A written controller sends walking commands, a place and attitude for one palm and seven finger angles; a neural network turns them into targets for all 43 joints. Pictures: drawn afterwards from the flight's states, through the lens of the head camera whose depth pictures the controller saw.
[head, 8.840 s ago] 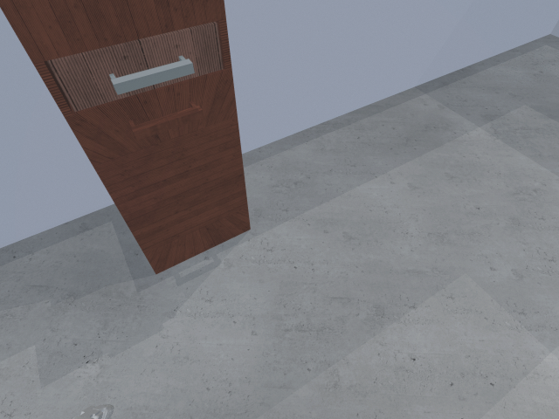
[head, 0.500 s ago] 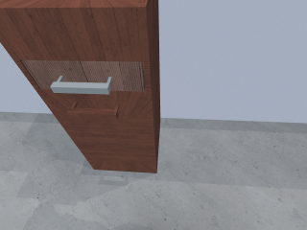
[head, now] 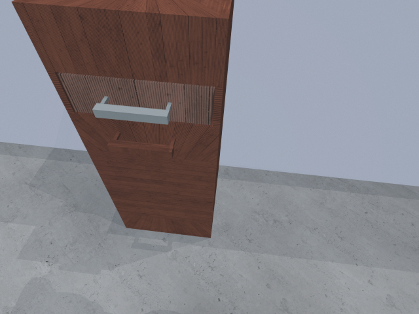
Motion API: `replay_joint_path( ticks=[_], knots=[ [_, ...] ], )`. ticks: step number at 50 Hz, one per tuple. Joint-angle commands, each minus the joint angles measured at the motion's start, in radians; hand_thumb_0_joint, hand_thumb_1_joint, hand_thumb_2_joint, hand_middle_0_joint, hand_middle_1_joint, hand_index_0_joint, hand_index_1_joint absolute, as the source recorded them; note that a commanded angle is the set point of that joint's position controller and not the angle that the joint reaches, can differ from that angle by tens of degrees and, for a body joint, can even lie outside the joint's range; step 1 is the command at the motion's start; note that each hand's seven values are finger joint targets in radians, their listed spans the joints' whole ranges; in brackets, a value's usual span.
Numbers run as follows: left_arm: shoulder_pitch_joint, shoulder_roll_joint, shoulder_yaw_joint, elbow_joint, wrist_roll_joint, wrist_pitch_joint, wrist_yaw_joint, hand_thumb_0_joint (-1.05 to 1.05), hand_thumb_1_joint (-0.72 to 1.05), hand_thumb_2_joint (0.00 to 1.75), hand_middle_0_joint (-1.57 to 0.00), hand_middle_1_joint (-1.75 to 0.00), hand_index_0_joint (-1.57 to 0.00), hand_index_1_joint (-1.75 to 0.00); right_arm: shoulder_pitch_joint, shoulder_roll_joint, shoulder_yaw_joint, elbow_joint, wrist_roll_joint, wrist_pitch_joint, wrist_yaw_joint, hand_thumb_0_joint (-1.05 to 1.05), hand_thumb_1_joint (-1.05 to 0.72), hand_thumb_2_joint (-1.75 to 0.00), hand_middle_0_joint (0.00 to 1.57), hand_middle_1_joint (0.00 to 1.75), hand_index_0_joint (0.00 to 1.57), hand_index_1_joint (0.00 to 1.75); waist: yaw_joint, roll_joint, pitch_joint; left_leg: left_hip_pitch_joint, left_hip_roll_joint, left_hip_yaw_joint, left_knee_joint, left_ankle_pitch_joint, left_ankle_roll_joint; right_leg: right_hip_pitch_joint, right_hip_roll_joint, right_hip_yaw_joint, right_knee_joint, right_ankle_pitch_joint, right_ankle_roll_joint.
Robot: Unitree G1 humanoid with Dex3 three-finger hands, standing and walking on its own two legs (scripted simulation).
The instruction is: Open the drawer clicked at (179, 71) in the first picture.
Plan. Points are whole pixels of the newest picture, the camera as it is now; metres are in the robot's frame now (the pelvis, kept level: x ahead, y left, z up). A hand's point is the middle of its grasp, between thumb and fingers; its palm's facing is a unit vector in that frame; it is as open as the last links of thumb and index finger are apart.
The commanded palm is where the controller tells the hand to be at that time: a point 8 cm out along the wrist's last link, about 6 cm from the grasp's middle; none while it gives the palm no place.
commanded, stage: come to a stop and stand still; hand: left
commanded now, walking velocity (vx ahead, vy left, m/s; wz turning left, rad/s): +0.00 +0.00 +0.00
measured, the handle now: (134, 108) +0.56 +0.25 +0.06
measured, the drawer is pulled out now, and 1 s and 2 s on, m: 0.00 0.00 0.00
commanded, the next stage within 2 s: look again from close up in 0.14 s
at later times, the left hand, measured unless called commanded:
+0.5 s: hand out of the picture +0.02 +0.19 -0.18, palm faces +0.01 -0.98 -0.20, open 7.3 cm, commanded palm none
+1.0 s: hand out of the picture +0.00 +0.18 -0.17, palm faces +0.02 -0.98 -0.18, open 7.3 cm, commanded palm none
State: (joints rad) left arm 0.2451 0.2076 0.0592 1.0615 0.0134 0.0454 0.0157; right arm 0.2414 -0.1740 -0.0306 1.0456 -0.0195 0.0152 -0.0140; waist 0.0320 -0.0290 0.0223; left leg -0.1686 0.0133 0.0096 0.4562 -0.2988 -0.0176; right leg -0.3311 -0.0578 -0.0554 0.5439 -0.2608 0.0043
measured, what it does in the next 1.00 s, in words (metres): stands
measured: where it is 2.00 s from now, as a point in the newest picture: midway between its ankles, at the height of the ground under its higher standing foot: outside the picture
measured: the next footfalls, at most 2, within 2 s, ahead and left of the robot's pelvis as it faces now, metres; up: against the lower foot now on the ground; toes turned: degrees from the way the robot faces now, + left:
none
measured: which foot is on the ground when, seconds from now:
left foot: down 0.00-1.00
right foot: down 0.00-1.00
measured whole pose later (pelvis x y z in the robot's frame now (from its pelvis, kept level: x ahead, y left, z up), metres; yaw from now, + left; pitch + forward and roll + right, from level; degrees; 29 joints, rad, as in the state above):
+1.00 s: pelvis -0.01 +0.01 +0.00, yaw -1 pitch -2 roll +0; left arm 0.30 0.14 0.00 1.11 0.01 -0.01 0.02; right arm 0.33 -0.15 0.01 1.11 -0.01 -0.02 -0.02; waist 0.00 0.01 0.03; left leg -0.13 0.01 0.03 0.48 -0.31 -0.01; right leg -0.25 -0.04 -0.03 0.49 -0.21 0.02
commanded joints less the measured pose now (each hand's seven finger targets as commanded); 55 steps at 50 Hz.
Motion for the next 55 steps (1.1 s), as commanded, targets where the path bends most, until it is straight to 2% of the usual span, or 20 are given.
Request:
replay_joint_path(
  ticks=[1, 3, 4, 5, 6, 7, 11, 12, 13, 14, 15, 16, 18, 19, 22, 25, 40, 47, 54, 55],
  knots=[
    [0.027, 0.045, -0.015, -0.02, 0.008, -0.026, -0.003, 0.0, 0.9, 0.9, -0.2, -0.3, -0.2, -0.3, -0.039, -0.126, -0.007, -0.032, 0.003, -0.022, -0.023, 0.0, -0.9, -0.9, 0.2, 0.3, 0.2, 0.3, 0.013, 0.209, 0.06, -0.164, 0.166, -0.133, -0.249, 0.001, 0.095, 0.097, -0.007, 0.016, 0.015, 0.011, 0.004],
    [0.06, 0.056, -0.024, 0.009, 0.003, -0.04, -0.001, 0.0, 0.9, 0.9, -0.2, -0.3, -0.2, -0.3, 0.004, -0.111, -0.003, -0.007, 0.009, -0.029, -0.025, 0.0, -0.9, -0.9, 0.2, 0.3, 0.2, 0.3, 0.009, 0.106, 0.023, -0.092, 0.12, -0.089, -0.158, 0.149, 0.071, 0.145, -0.023, 0.047, -0.117, 0.139, 0.001],
    [0.07, 0.066, -0.028, 0.021, 0.001, -0.045, 0.003, 0.0, 0.9, 0.9, -0.2, -0.3, -0.2, -0.3, 0.023, -0.1, -0.002, 0.006, 0.012, -0.033, -0.023, 0.0, -0.9, -0.9, 0.2, 0.3, 0.2, 0.3, 0.001, 0.088, 0.02, -0.075, 0.103, -0.069, -0.132, 0.158, 0.056, 0.159, -0.046, 0.069, -0.149, 0.178, -0.003],
    [0.06, 0.076, -0.026, 0.03, 0.0, -0.049, 0.005, 0.0, 0.9, 0.9, -0.2, -0.3, -0.2, -0.3, 0.041, -0.091, -0.001, 0.019, 0.013, -0.029, -0.022, 0.0, -0.9, -0.9, 0.2, 0.3, 0.2, 0.3, -0.013, 0.014, 0.007, -0.059, 0.088, -0.051, -0.111, 0.127, 0.038, 0.153, -0.054, 0.093, -0.161, 0.177, -0.011],
    [0.047, 0.078, -0.028, 0.035, -0.003, -0.052, 0.006, 0.0, 0.9, 0.9, -0.2, -0.3, -0.2, -0.3, 0.059, -0.089, 0.001, 0.028, 0.013, -0.026, -0.022, 0.0, -0.9, -0.9, 0.2, 0.3, 0.2, 0.3, -0.022, -0.026, 0.015, -0.048, 0.079, -0.043, -0.102, 0.113, 0.03, 0.141, -0.063, 0.107, -0.178, 0.156, -0.017],
    [0.045, 0.072, -0.03, 0.038, -0.004, -0.054, 0.007, 0.0, 0.9, 0.9, -0.2, -0.3, -0.2, -0.3, 0.075, -0.084, 0.002, 0.038, 0.012, -0.027, -0.022, 0.0, -0.9, -0.9, 0.2, 0.3, 0.2, 0.3, -0.029, -0.041, 0.005, -0.028, 0.079, -0.039, -0.106, 0.121, 0.028, 0.131, -0.064, 0.109, -0.184, 0.146, -0.019],
    [0.055, 0.056, -0.033, 0.049, -0.006, -0.056, 0.013, 0.0, 0.9, 0.9, -0.2, -0.3, -0.2, -0.3, 0.09, -0.073, 0.01, 0.061, 0.013, -0.036, -0.024, 0.0, -0.9, -0.9, 0.2, 0.3, 0.2, 0.3, -0.025, 0.022, -0.008, -0.015, 0.091, -0.041, -0.123, 0.176, 0.028, 0.16, -0.055, 0.088, -0.172, 0.193, -0.018],
    [0.151, 0.062, -0.042, 0.084, 0.003, -0.076, 0.06, 0.0, 0.9, 0.9, -0.2, -0.3, -0.2, -0.3, -0.004, -0.113, 0.006, -0.013, 0.017, -0.048, -0.01, 0.0, -0.9, -0.9, 0.2, 0.3, 0.2, 0.3, 0.008, 0.045, 0.063, -0.091, 0.101, 0.016, 0.045, 0.196, 0.006, 0.143, -0.095, 0.115, -0.118, 0.418, -0.023],
    [0.122, 0.108, -0.047, 0.071, -0.001, -0.09, 0.049, 0.0, 0.9, 0.9, -0.2, -0.3, -0.2, -0.3, 0.0, -0.096, 0.014, -0.042, 0.019, -0.039, -0.003, 0.0, -0.9, -0.9, 0.2, 0.3, 0.2, 0.3, -0.028, 0.055, 0.052, -0.096, 0.07, 0.018, 0.012, 0.131, 0.005, 0.141, -0.116, 0.105, -0.112, 0.438, -0.042],
    [0.114, 0.084, -0.046, 0.044, -0.003, -0.092, 0.042, 0.0, 0.9, 0.9, -0.2, -0.3, -0.2, -0.3, 0.087, -0.048, 0.017, -0.041, 0.007, -0.044, -0.004, 0.0, -0.9, -0.9, 0.2, 0.3, 0.2, 0.3, -0.047, 0.082, -0.073, -0.054, 0.049, -0.004, -0.008, 0.086, 0.019, 0.179, -0.106, 0.129, -0.068, 0.378, -0.051],
    [0.089, 0.075, -0.047, 0.037, -0.002, -0.09, 0.036, 0.0, 0.9, 0.9, -0.2, -0.3, -0.2, -0.3, 0.113, -0.055, 0.016, -0.029, 0.006, -0.05, -0.008, 0.0, -0.9, -0.9, 0.2, 0.3, 0.2, 0.3, -0.053, 0.09, -0.123, -0.031, 0.067, -0.025, -0.009, 0.173, 0.029, 0.198, -0.08, 0.101, -0.038, 0.336, -0.047],
    [0.083, 0.066, -0.048, 0.031, -0.002, -0.085, 0.032, 0.0, 0.9, 0.9, -0.2, -0.3, -0.2, -0.3, 0.116, -0.062, 0.015, -0.029, 0.009, -0.052, -0.012, 0.0, -0.9, -0.9, 0.2, 0.3, 0.2, 0.3, -0.044, 0.076, -0.117, -0.031, 0.082, -0.033, -0.01, 0.223, 0.034, 0.193, -0.065, 0.087, -0.041, 0.29, -0.041],
    [0.066, 0.058, -0.05, 0.027, -0.001, -0.074, 0.027, 0.0, 0.9, 0.9, -0.2, -0.3, -0.2, -0.3, 0.118, -0.074, 0.015, -0.033, 0.008, -0.049, -0.015, 0.0, -0.9, -0.9, 0.2, 0.3, 0.2, 0.3, -0.043, 0.037, -0.046, -0.06, 0.093, -0.043, -0.025, 0.233, 0.041, 0.161, -0.045, 0.069, -0.05, 0.212, -0.033],
    [0.064, 0.048, -0.052, 0.024, -0.001, -0.072, 0.026, 0.0, 0.9, 0.9, -0.2, -0.3, -0.2, -0.3, 0.114, -0.076, 0.017, -0.033, 0.007, -0.049, -0.017, 0.0, -0.9, -0.9, 0.2, 0.3, 0.2, 0.3, -0.039, 0.033, -0.001, -0.082, 0.089, -0.047, -0.033, 0.236, 0.043, 0.149, -0.044, 0.071, -0.058, 0.205, -0.032],
    [0.066, 0.046, -0.052, 0.024, -0.003, -0.068, 0.024, 0.0, 0.9, 0.9, -0.2, -0.3, -0.2, -0.3, 0.118, -0.08, 0.018, -0.027, 0.007, -0.049, -0.019, 0.0, -0.9, -0.9, 0.2, 0.3, 0.2, 0.3, -0.039, 0.042, 0.049, -0.1, 0.086, -0.048, -0.063, 0.198, 0.043, 0.141, -0.042, 0.074, -0.072, 0.184, -0.031],
    [0.067, 0.047, -0.049, 0.018, -0.003, -0.064, 0.022, 0.0, 0.9, 0.9, -0.2, -0.3, -0.2, -0.3, 0.125, -0.08, 0.02, -0.019, 0.006, -0.051, -0.018, 0.0, -0.9, -0.9, 0.2, 0.3, 0.2, 0.3, -0.033, 0.061, 0.06, -0.112, 0.085, -0.054, -0.083, 0.187, 0.046, 0.154, -0.039, 0.068, -0.074, 0.17, -0.029],
    [0.07, 0.045, -0.041, 0.006, -0.003, -0.066, 0.018, 0.0, 0.9, 0.9, -0.2, -0.3, -0.2, -0.3, 0.139, -0.07, 0.022, 0.025, 0.006, -0.049, -0.016, 0.0, -0.9, -0.9, 0.2, 0.3, 0.2, 0.3, -0.033, 0.023, 0.055, -0.099, 0.076, -0.049, -0.117, 0.093, 0.043, 0.159, -0.045, 0.09, -0.12, 0.137, -0.029],
    [0.083, 0.044, -0.039, 0.01, -0.001, -0.068, 0.016, 0.0, 0.9, 0.9, -0.2, -0.3, -0.2, -0.3, 0.154, -0.057, 0.023, 0.039, 0.005, -0.041, -0.013, 0.0, -0.9, -0.9, 0.2, 0.3, 0.2, 0.3, -0.035, 0.023, 0.076, -0.1, 0.062, -0.036, -0.104, 0.019, 0.041, 0.114, -0.051, 0.11, -0.149, 0.019, -0.037],
    [0.103, 0.026, -0.041, 0.02, -0.001, -0.07, 0.018, 0.0, 0.9, 0.9, -0.2, -0.3, -0.2, -0.3, 0.163, -0.054, 0.024, 0.053, 0.007, -0.046, -0.017, 0.0, -0.9, -0.9, 0.2, 0.3, 0.2, 0.3, -0.035, 0.03, 0.063, -0.086, 0.074, -0.039, -0.109, 0.067, 0.04, 0.127, -0.045, 0.103, -0.14, 0.088, -0.035],
    [0.18, 0.065, -0.04, 0.065, 0.004, -0.084, 0.062, 0.0, 0.9, 0.9, -0.2, -0.3, -0.2, -0.3, 0.041, -0.094, 0.018, -0.013, 0.012, -0.054, -0.01, 0.0, -0.9, -0.9, 0.2, 0.3, 0.2, 0.3, 0.012, -0.045, 0.092, -0.141, 0.095, 0.015, 0.066, 0.175, 0.011, 0.135, -0.094, 0.119, -0.08, 0.5, -0.029]
  ],
)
